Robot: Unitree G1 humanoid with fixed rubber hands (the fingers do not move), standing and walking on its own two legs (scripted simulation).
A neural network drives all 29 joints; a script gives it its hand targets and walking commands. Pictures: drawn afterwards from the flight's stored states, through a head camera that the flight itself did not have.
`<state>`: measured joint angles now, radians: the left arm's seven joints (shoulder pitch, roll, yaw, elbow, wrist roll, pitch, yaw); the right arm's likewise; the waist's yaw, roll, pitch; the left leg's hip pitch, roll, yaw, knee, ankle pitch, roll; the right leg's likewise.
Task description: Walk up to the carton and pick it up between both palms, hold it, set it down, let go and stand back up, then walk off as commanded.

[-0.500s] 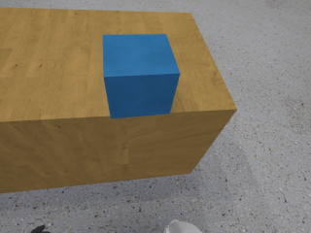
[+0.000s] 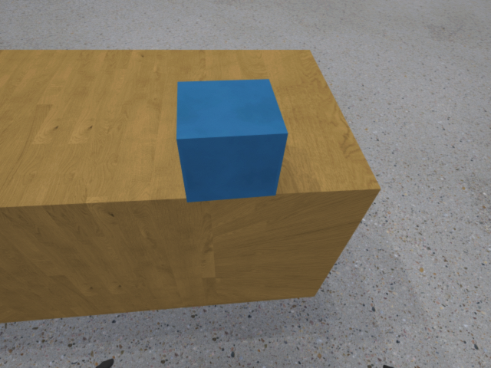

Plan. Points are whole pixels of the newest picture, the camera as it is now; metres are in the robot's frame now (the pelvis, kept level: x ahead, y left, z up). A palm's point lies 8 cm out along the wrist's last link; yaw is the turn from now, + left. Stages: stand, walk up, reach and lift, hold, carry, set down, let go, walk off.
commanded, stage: stand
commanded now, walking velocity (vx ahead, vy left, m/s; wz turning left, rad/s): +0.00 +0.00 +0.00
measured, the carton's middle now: (228, 140) +0.57 +0.07 +0.03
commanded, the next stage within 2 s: none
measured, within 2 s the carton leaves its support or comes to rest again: neither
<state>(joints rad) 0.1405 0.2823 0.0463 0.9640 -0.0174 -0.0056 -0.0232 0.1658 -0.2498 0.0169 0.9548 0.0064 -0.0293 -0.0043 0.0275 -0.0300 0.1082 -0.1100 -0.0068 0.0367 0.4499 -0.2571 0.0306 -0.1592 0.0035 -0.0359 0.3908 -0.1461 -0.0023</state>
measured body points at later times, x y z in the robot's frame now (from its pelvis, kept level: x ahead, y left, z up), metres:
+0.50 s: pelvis +0.01 +0.01 +0.01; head +0.02 +0.02 +0.46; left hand +0.03 +0.24 -0.16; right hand +0.05 -0.23 -0.15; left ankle +0.00 +0.09 -0.74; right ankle +0.05 -0.12 -0.74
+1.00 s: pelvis +0.03 +0.03 +0.00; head +0.04 +0.04 +0.45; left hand +0.03 +0.25 -0.17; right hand +0.03 -0.19 -0.16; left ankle +0.00 +0.09 -0.74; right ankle +0.05 -0.12 -0.74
